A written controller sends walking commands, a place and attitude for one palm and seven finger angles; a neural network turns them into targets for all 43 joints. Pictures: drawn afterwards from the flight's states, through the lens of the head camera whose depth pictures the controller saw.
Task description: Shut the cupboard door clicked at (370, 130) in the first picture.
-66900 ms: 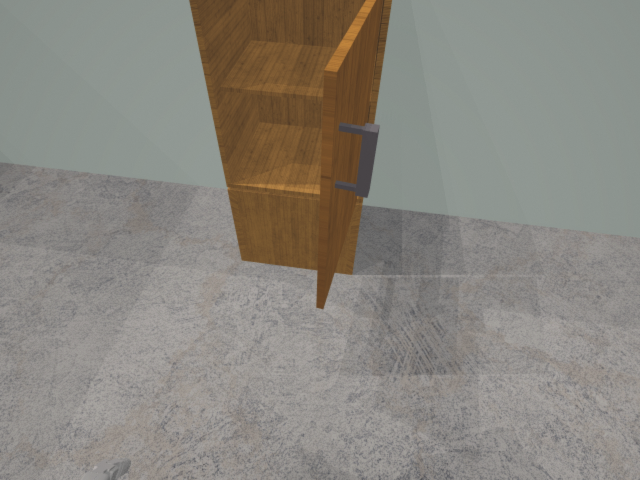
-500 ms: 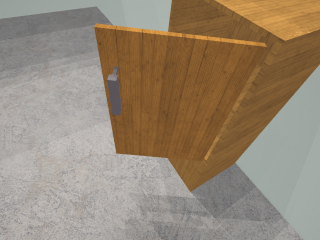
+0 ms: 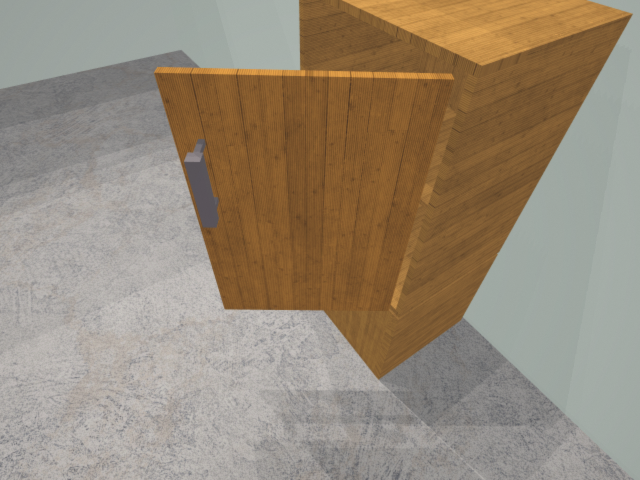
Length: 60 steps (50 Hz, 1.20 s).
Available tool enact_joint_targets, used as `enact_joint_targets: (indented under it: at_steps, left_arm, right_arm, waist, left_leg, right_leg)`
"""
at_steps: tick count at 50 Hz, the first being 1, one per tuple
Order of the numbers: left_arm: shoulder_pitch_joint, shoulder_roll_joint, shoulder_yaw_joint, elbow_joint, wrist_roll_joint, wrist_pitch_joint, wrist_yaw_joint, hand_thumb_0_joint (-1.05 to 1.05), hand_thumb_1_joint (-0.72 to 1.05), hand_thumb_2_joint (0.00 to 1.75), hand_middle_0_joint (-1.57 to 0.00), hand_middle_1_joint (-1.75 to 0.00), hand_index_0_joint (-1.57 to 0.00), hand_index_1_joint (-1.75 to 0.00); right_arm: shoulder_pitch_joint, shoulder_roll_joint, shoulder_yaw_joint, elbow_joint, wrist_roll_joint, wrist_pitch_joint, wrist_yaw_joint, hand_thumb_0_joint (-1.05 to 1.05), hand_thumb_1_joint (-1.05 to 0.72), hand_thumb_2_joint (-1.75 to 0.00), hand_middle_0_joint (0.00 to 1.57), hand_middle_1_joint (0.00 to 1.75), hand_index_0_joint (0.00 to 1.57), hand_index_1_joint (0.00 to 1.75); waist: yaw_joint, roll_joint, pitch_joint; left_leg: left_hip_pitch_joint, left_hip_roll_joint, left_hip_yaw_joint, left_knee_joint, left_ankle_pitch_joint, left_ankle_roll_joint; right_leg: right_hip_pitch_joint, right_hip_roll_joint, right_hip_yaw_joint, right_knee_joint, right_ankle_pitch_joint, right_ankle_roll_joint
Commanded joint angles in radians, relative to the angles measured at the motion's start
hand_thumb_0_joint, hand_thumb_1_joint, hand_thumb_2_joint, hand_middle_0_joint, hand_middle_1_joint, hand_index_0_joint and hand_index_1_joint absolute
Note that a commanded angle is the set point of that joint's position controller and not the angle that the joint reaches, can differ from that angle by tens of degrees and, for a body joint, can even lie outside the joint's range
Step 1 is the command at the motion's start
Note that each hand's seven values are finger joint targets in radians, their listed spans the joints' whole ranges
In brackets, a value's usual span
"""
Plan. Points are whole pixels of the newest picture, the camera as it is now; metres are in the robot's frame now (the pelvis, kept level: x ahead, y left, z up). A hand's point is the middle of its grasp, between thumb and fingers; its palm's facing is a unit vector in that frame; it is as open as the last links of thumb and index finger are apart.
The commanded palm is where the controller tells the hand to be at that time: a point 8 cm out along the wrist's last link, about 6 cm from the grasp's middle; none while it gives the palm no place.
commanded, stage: come to a stop and stand still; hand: left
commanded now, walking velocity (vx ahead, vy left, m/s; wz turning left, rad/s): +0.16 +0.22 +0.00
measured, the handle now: (205, 184) +0.53 +0.21 +0.07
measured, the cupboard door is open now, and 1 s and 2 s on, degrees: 56 56 56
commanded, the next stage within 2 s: look again from close up in 0.84 s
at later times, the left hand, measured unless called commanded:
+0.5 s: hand out of the picture -0.02 +0.18 -0.19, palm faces +0.10 -0.99 -0.13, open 7.4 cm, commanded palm none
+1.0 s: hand out of the picture +0.02 +0.22 -0.18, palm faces +0.00 -0.98 -0.22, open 7.4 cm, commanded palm none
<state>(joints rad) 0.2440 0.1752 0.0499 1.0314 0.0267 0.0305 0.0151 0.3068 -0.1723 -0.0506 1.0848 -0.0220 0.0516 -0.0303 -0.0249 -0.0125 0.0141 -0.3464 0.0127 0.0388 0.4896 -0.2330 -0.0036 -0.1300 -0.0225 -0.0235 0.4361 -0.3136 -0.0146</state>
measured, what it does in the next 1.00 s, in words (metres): steps on the spot: left foot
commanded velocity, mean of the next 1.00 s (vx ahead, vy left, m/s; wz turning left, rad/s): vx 0.02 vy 0.03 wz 0.00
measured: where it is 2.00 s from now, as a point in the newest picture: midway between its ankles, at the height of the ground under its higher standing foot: outside the picture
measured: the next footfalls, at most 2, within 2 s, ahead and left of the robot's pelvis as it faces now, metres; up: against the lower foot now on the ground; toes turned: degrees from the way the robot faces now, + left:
left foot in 0.36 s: +0.06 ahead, +0.14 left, +0.00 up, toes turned +4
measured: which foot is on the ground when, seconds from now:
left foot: up 0.00-0.34, down 0.36-1.00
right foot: down 0.00-1.00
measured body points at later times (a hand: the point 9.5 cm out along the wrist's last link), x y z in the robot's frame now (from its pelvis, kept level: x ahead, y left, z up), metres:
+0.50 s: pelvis +0.02 +0.03 +0.00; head +0.04 +0.05 +0.45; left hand -0.02 +0.23 -0.17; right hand +0.08 -0.20 -0.15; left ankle +0.02 +0.13 -0.74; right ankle -0.03 -0.12 -0.74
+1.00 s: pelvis +0.01 +0.04 +0.00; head +0.03 +0.04 +0.45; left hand +0.02 +0.27 -0.16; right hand +0.00 -0.19 -0.16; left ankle +0.02 +0.13 -0.74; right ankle -0.03 -0.12 -0.74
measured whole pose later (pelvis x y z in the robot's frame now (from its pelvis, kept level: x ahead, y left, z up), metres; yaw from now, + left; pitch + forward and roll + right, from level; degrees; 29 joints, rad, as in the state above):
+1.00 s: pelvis +0.01 +0.04 +0.00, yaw +0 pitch -1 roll +0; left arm 0.26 0.17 0.00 1.10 0.02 0.00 0.05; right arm 0.29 -0.16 0.00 1.10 -0.01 -0.01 -0.02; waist -0.01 -0.01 0.06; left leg -0.21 0.00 0.08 0.47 -0.24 0.03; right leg -0.11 -0.07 -0.01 0.43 -0.30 0.06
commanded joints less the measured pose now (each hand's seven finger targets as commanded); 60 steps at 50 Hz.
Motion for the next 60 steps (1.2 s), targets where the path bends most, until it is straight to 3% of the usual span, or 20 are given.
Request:
enact_joint_targets:
  at_steps: [1,3,5,11,14,15,16,18,19,20,22,26,35,46,47,48,50,52,55,60]
  left_arm:
    - [-0.009,0.155,0.018,-0.042,-0.002,-0.022,0.014,0.0,0.9,0.9,-0.2,-0.3,-0.2,-0.3]
    - [0.005,0.1,0.008,-0.029,-0.011,-0.049,0.009,0.0,0.9,0.9,-0.2,-0.3,-0.2,-0.3]
    - [0.057,0.09,0.007,-0.011,-0.01,-0.062,0.007,0.0,0.9,0.9,-0.2,-0.3,-0.2,-0.3]
    - [0.16,0.084,0.016,0.025,0.0,-0.067,0.017,0.0,0.9,0.9,-0.2,-0.3,-0.2,-0.3]
    - [0.157,0.077,0.011,0.041,-0.003,-0.059,0.021,0.0,0.9,0.9,-0.2,-0.3,-0.2,-0.3]
    - [0.132,0.075,0.011,0.042,-0.005,-0.057,0.022,0.0,0.9,0.9,-0.2,-0.3,-0.2,-0.3]
    - [0.131,0.059,0.007,0.045,-0.013,-0.053,0.021,0.0,0.9,0.9,-0.2,-0.3,-0.2,-0.3]
    - [0.177,0.007,-0.009,0.053,-0.017,-0.046,0.025,0.0,0.9,0.9,-0.2,-0.3,-0.2,-0.3]
    - [0.166,-0.002,-0.009,0.054,-0.012,-0.04,0.03,0.0,0.9,0.9,-0.2,-0.3,-0.2,-0.3]
    - [0.163,0.002,-0.011,0.058,-0.008,-0.033,0.027,0.0,0.9,0.9,-0.2,-0.3,-0.2,-0.3]
    - [0.139,0.013,-0.014,0.072,-0.015,-0.021,0.024,0.0,0.9,0.9,-0.2,-0.3,-0.2,-0.3]
    - [0.147,0.024,-0.02,0.092,-0.012,-0.019,0.021,0.0,0.9,0.9,-0.2,-0.3,-0.2,-0.3]
    - [0.105,0.053,-0.018,0.078,-0.011,-0.016,0.018,0.0,0.9,0.9,-0.2,-0.3,-0.2,-0.3]
    - [0.092,0.073,-0.021,0.074,-0.015,-0.019,0.018,0.0,0.9,0.9,-0.2,-0.3,-0.2,-0.3]
    - [0.112,0.09,-0.045,0.07,0.008,-0.061,0.06,0.0,0.9,0.9,-0.2,-0.3,-0.2,-0.3]
    - [0.094,0.124,-0.033,0.028,-0.007,-0.063,0.055,0.0,0.9,0.9,-0.2,-0.3,-0.2,-0.3]
    - [0.084,0.111,-0.037,0.023,-0.007,-0.06,0.04,0.0,0.9,0.9,-0.2,-0.3,-0.2,-0.3]
    - [0.101,0.102,-0.04,0.025,-0.012,-0.059,0.034,0.0,0.9,0.9,-0.2,-0.3,-0.2,-0.3]
    - [0.081,0.087,-0.048,0.02,-0.01,-0.057,0.029,0.0,0.9,0.9,-0.2,-0.3,-0.2,-0.3]
    - [0.084,0.1,-0.051,0.012,-0.01,-0.054,0.025,0.0,0.9,0.9,-0.2,-0.3,-0.2,-0.3]
  right_arm:
    - [-0.01,-0.054,-0.02,-0.079,-0.01,-0.012,0.024,0.0,-0.9,-0.9,0.2,0.3,0.2,0.3]
    - [0.045,-0.061,-0.02,-0.043,-0.009,-0.023,0.031,0.0,-0.9,-0.9,0.2,0.3,0.2,0.3]
    - [0.052,-0.06,-0.021,-0.042,-0.004,-0.036,0.038,0.0,-0.9,-0.9,0.2,0.3,0.2,0.3]
    - [-0.018,-0.059,-0.009,-0.077,0.002,-0.049,0.023,0.0,-0.9,-0.9,0.2,0.3,0.2,0.3]
    - [-0.019,-0.032,0.007,-0.067,0.01,-0.056,0.012,0.0,-0.9,-0.9,0.2,0.3,0.2,0.3]
    - [0.022,-0.027,0.011,-0.045,0.012,-0.063,0.01,0.0,-0.9,-0.9,0.2,0.3,0.2,0.3]
    - [0.049,-0.04,0.015,-0.025,0.011,-0.075,0.008,0.0,-0.9,-0.9,0.2,0.3,0.2,0.3]
    - [0.079,-0.103,0.008,-0.002,0.007,-0.089,-0.008,0.0,-0.9,-0.9,0.2,0.3,0.2,0.3]
    - [0.073,-0.115,0.006,-0.001,0.005,-0.079,-0.014,0.0,-0.9,-0.9,0.2,0.3,0.2,0.3]
    - [0.047,-0.104,0.01,-0.005,0.008,-0.077,-0.019,0.0,-0.9,-0.9,0.2,0.3,0.2,0.3]
    - [0.02,-0.082,0.021,0.003,0.014,-0.073,-0.025,0.0,-0.9,-0.9,0.2,0.3,0.2,0.3]
    - [-0.009,-0.082,0.022,-0.007,0.015,-0.072,-0.028,0.0,-0.9,-0.9,0.2,0.3,0.2,0.3]
    - [-0.022,-0.096,0.02,-0.012,0.015,-0.071,-0.021,0.0,-0.9,-0.9,0.2,0.3,0.2,0.3]
    - [0.002,-0.093,0.027,0.008,0.013,-0.071,-0.011,0.0,-0.9,-0.9,0.2,0.3,0.2,0.3]
    - [-0.03,-0.147,0.029,-0.053,0.019,-0.088,0.006,0.0,-0.9,-0.9,0.2,0.3,0.2,0.3]
    - [0.017,-0.111,0.026,-0.062,0.007,-0.09,0.012,0.0,-0.9,-0.9,0.2,0.3,0.2,0.3]
    - [0.017,-0.112,0.033,-0.068,0.002,-0.091,0.012,0.0,-0.9,-0.9,0.2,0.3,0.2,0.3]
    - [0.014,-0.107,0.032,-0.082,0.008,-0.087,0.011,0.0,-0.9,-0.9,0.2,0.3,0.2,0.3]
    - [0.018,-0.097,0.031,-0.089,0.008,-0.081,0.012,0.0,-0.9,-0.9,0.2,0.3,0.2,0.3]
    - [0.01,-0.094,0.031,-0.08,0.009,-0.073,0.018,0.0,-0.9,-0.9,0.2,0.3,0.2,0.3]
  waist:
    - [-0.001,-0.153,0.183]
    - [-0.007,-0.149,0.183]
    - [0.009,-0.123,0.166]
    - [0.06,-0.164,0.071]
    - [0.058,-0.206,0.028]
    - [0.03,-0.214,0.015]
    - [0.028,-0.145,0.0]
    - [0.033,0.029,-0.068]
    - [0.03,0.031,-0.028]
    - [0.034,0.036,0.013]
    - [0.03,0.136,0.035]
    - [0.033,0.074,0.046]
    - [0.035,0.011,0.043]
    - [0.037,-0.006,0.062]
    - [0.03,0.073,0.057]
    - [0.017,0.113,-0.02]
    - [0.03,0.163,-0.002]
    - [0.025,0.108,-0.027]
    - [0.018,-0.02,0.045]
    - [0.018,-0.032,0.102]
  left_leg:
    - [-0.105,-0.002,-0.036,0.335,-0.16,-0.012]
    - [-0.151,0.013,-0.026,0.374,-0.063,-0.014]
    - [-0.182,0.015,-0.01,0.382,-0.041,-0.02]
    - [-0.178,0.035,-0.013,0.249,-0.129,-0.031]
    - [0.015,0.005,0.006,0.032,-0.082,-0.023]
    - [0.123,-0.006,0.015,-0.075,0.036,-0.018]
    - [0.225,0.006,-0.009,-0.126,0.165,-0.006]
    - [0.355,0.146,-0.099,-0.033,0.506,0.057]
    - [0.301,0.166,-0.099,-0.035,0.457,0.069]
    - [0.279,0.153,-0.086,-0.031,0.477,0.066]
    - [0.245,0.129,-0.096,-0.09,0.459,0.063]
    - [0.254,0.1,-0.075,-0.088,0.443,0.043]
    - [0.239,0.097,-0.083,-0.145,0.31,0.031]
    - [0.213,0.084,-0.074,-0.181,0.201,0.027]
    - [0.189,0.106,-0.063,0.013,0.537,0.005]
    - [0.19,0.102,-0.075,-0.003,0.367,0.014]
    - [0.131,0.104,-0.093,-0.047,0.279,0.035]
    - [0.152,0.098,-0.084,-0.04,0.221,0.047]
    - [0.112,0.085,-0.079,-0.054,0.106,0.047]
    - [0.097,0.067,-0.058,-0.088,-0.02,0.035]
  right_leg:
    - [-0.283,-0.312,0.36,-0.434,-0.45,-0.133]
    - [-0.154,-0.229,0.228,-0.354,-0.172,-0.108]
    - [-0.075,-0.221,0.173,-0.313,-0.026,-0.103]
    - [0.113,-0.279,0.192,-0.182,0.343,-0.158]
    - [0.06,-0.234,0.143,-0.088,0.511,-0.126]
    - [0.009,-0.198,0.114,-0.044,0.485,-0.092]
    - [-0.046,-0.144,0.082,0.002,0.433,-0.054]
    - [-0.125,-0.067,0.03,0.026,0.196,-0.004]
    - [-0.113,-0.053,0.03,-0.011,0.085,-0.003]
    - [-0.121,-0.05,0.031,-0.023,0.123,-0.001]
    - [-0.077,-0.056,0.015,-0.023,0.125,0.011]
    - [-0.053,-0.071,0.029,-0.052,0.219,0.009]
    - [-0.023,-0.078,0.028,-0.079,0.179,0.019]
    - [-0.012,-0.088,0.042,-0.104,0.167,0.015]
    - [-0.074,-0.1,0.07,-0.05,0.343,0.017]
    - [-0.036,-0.096,0.048,-0.005,0.161,-0.008]
    - [-0.05,-0.067,0.029,0.011,0.074,-0.016]
    - [-0.06,-0.061,0.027,0.013,0.073,-0.016]
    - [-0.111,-0.062,0.042,-0.004,0.057,-0.014]
    - [-0.175,-0.067,0.072,-0.036,-0.042,-0.015]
